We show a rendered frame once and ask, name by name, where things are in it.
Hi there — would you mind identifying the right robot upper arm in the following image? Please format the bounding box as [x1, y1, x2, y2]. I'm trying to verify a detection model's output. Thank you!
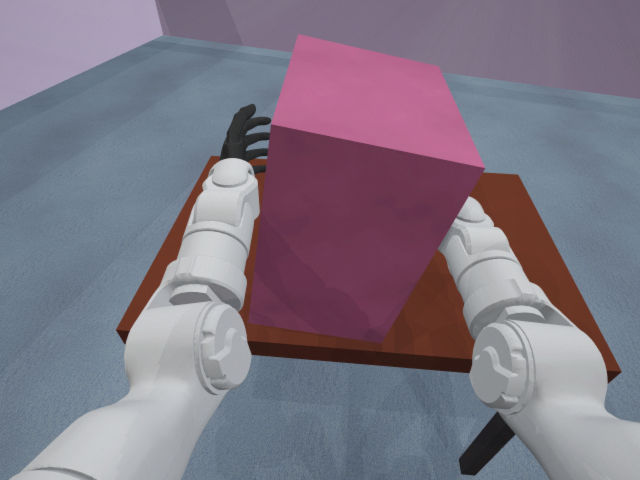
[469, 319, 640, 480]

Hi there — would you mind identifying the table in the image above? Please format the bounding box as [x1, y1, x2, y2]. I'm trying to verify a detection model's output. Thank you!
[116, 156, 622, 476]

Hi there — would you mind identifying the left robot upper arm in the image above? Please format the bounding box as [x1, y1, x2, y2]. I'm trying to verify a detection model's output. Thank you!
[9, 301, 252, 480]

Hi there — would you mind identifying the robot left hand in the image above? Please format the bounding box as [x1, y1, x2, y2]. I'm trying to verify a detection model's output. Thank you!
[220, 104, 271, 175]

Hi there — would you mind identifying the right robot forearm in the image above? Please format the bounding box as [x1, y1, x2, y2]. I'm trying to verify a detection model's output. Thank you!
[438, 196, 608, 397]

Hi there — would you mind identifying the carton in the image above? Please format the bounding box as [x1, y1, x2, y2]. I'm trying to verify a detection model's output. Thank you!
[248, 34, 485, 343]

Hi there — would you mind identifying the left robot forearm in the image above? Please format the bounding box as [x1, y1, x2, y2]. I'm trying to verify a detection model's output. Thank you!
[124, 158, 260, 381]

